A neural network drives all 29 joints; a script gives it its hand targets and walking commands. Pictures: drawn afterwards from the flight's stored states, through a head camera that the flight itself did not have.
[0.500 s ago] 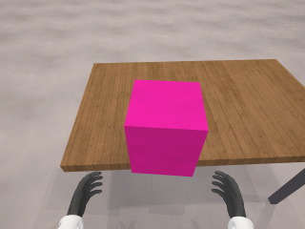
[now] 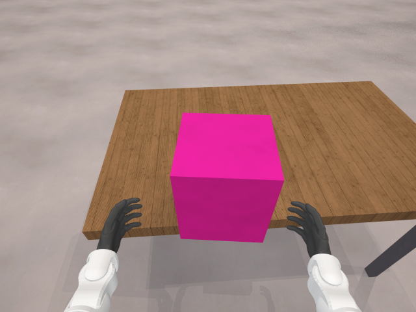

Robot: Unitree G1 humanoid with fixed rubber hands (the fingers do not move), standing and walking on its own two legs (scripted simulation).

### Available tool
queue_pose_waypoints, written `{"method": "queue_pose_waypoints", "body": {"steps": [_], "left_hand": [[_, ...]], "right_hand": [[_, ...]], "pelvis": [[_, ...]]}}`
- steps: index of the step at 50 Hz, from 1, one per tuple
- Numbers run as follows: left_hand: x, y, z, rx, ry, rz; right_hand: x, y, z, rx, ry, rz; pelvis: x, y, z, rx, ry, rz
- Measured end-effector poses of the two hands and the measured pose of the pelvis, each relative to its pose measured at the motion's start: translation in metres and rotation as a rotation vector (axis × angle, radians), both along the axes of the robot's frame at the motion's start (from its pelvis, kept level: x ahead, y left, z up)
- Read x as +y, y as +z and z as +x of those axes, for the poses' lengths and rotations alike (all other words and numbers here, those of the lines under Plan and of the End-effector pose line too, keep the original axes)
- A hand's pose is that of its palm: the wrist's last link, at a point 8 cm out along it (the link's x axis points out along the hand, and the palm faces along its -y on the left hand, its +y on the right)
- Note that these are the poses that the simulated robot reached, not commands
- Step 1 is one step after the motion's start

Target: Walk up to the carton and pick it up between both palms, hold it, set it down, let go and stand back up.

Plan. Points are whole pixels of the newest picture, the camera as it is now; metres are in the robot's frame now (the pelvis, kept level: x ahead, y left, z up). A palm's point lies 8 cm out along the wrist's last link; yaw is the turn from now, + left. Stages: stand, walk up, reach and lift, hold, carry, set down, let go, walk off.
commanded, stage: reach and lift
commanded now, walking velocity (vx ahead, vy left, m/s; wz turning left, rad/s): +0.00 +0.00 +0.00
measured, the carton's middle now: (223, 179) +0.45 -0.02 -0.01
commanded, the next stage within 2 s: none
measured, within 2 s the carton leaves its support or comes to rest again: neither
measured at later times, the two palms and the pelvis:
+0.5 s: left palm (115, 193) +0.35 +0.20 +0.07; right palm (315, 198) +0.34 -0.20 +0.06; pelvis +0.01 -0.01 +0.01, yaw -1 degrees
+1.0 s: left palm (117, 145) +0.42 +0.19 +0.13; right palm (321, 155) +0.40 -0.21 +0.12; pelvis +0.00 -0.01 +0.01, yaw -1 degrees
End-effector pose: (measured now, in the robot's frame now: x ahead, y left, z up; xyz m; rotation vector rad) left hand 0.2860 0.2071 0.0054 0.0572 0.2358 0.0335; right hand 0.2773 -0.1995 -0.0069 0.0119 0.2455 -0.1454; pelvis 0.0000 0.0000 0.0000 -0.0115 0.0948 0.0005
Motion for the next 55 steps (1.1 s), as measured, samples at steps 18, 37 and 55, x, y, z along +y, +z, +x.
{"method": "queue_pose_waypoints", "body": {"steps": [18, 37, 55], "left_hand": [[-0.008, 0.052, 0.052, -0.001, -0.010, 0.004], [-0.009, 0.097, 0.099, 0.019, 0.007, 0.011], [-0.018, 0.140, 0.151, 0.033, -0.008, 0.021]], "right_hand": [[0.000, 0.049, 0.052, -0.017, -0.005, -0.002], [-0.001, 0.093, 0.096, -0.004, -0.022, -0.014], [-0.014, 0.139, 0.135, 0.010, -0.031, -0.016]], "pelvis": [[-0.008, 0.008, 0.010, -0.018, -0.013, 0.005], [-0.015, 0.009, 0.001, 0.014, -0.010, 0.008], [-0.010, 0.009, -0.003, 0.091, -0.013, 0.003]]}}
